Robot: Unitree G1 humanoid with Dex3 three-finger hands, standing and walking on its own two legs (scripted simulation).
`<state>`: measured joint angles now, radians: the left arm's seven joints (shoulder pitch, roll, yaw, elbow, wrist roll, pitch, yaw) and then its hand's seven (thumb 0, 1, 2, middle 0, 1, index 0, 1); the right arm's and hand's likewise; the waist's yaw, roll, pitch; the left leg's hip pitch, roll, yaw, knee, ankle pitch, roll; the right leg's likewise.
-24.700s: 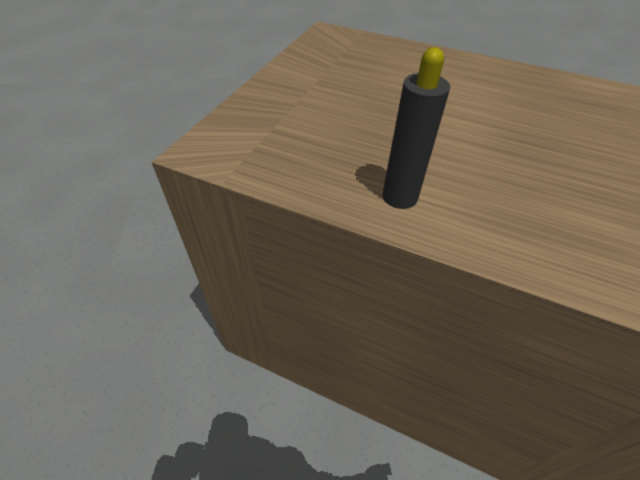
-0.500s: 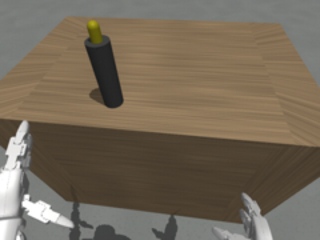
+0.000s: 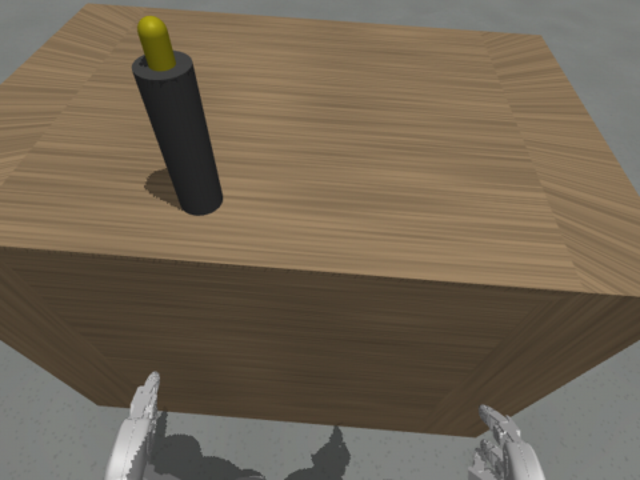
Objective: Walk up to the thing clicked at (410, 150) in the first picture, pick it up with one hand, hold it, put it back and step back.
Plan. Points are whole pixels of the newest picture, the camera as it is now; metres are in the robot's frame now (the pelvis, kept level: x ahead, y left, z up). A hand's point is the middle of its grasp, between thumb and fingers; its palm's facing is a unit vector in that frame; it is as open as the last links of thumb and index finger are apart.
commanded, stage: home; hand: left
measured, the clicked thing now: (180, 128) +0.46 +0.20 +0.18
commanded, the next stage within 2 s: none
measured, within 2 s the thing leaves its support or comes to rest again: neither
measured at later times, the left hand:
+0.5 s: hand (156, 479) +0.14 +0.22 -0.12, palm faces -0.04 -0.94 -0.35, open 17.6 cm
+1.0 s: hand out of the picture +0.03 +0.26 -0.13, palm faces -0.09 -0.92 -0.37, open 17.5 cm
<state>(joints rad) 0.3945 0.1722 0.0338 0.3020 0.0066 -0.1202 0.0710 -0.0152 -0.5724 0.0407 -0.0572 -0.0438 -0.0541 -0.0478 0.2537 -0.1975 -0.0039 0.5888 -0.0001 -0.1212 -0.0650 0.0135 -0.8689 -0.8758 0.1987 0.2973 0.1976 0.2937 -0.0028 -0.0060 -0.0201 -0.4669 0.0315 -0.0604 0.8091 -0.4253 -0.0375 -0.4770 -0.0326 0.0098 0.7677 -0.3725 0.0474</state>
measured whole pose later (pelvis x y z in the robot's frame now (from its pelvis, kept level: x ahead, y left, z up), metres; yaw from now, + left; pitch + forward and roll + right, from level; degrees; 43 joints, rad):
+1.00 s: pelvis -0.04 +0.01 +0.03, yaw -2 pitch -3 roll +1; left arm 0.20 0.37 -0.03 1.03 0.02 -0.02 0.00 -0.01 -0.55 0.05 -0.06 -0.05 -0.06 -0.05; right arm 0.22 -0.34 -0.01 1.05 -0.03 0.01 0.02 0.01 -0.91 -0.90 0.20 0.30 0.20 0.30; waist 0.00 -0.01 0.04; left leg -0.22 0.01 -0.01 0.52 -0.24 -0.02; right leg -0.26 -0.05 0.06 0.52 -0.20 0.05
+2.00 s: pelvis -0.01 -0.01 +0.04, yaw -3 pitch -3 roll +0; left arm 0.08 0.35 -0.01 1.14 0.01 -0.01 0.00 -0.01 -0.54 0.06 -0.06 -0.05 -0.06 -0.05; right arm 0.12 -0.36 -0.01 1.12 -0.01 0.00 0.00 0.01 -0.91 -0.90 0.20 0.30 0.20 0.30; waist -0.01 0.01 0.06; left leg -0.10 0.04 0.01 0.36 -0.20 -0.04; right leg -0.17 -0.03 0.06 0.39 -0.17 0.04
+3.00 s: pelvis +0.00 +0.00 +0.04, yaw -4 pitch -3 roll +0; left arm 0.10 0.36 -0.01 1.12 0.01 0.00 0.00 0.00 0.90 0.90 -0.21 -0.30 -0.20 -0.30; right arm 0.12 -0.35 -0.01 1.12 -0.01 0.00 0.01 0.01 -0.91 -0.89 0.20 0.30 0.20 0.30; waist -0.01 0.00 0.06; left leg -0.09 0.04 0.03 0.35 -0.22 -0.04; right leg -0.16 -0.03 0.08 0.37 -0.17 0.04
